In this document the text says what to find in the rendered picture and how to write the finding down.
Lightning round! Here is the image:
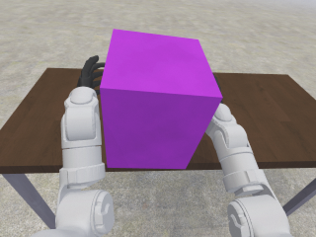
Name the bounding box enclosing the robot left upper arm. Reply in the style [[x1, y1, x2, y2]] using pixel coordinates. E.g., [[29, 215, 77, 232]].
[[30, 190, 115, 237]]

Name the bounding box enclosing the table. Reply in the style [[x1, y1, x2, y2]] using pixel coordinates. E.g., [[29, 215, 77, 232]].
[[0, 67, 316, 229]]

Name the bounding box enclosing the right robot forearm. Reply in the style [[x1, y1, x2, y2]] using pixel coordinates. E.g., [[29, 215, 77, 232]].
[[205, 103, 290, 231]]

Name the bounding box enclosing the carton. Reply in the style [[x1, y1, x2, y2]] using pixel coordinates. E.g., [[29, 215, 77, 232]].
[[100, 29, 223, 170]]

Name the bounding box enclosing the left robot forearm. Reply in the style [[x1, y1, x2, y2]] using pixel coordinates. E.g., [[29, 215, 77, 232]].
[[55, 86, 106, 227]]

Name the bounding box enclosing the left robot hand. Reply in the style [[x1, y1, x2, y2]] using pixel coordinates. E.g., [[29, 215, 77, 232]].
[[76, 55, 106, 95]]

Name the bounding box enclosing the robot right upper arm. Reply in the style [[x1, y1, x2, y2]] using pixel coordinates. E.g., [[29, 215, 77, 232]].
[[227, 195, 294, 237]]

